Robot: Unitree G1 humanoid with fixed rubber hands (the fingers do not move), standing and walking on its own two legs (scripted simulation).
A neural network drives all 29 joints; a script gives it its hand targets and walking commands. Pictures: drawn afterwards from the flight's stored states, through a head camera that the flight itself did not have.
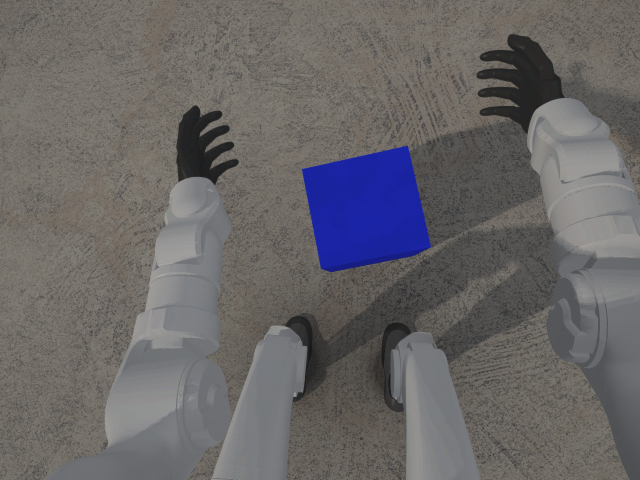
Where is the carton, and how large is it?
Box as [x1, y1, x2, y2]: [302, 146, 430, 271]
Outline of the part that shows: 407,146 302,169 321,268 329,271 334,271 410,256 430,246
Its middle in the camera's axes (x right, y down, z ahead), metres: +0.10 -0.05 +0.86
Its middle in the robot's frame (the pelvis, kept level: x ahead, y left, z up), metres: +0.48 -0.01 -0.52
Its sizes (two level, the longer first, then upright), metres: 0.210 0.200 0.250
